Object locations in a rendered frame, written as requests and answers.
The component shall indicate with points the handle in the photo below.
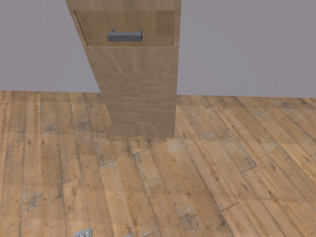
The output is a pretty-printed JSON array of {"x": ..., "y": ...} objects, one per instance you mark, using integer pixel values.
[{"x": 124, "y": 36}]

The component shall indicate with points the cabinet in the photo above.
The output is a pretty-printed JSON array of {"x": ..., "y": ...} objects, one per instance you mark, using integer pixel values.
[{"x": 138, "y": 83}]

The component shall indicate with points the drawer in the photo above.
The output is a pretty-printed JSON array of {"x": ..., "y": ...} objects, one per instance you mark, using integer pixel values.
[{"x": 157, "y": 26}]

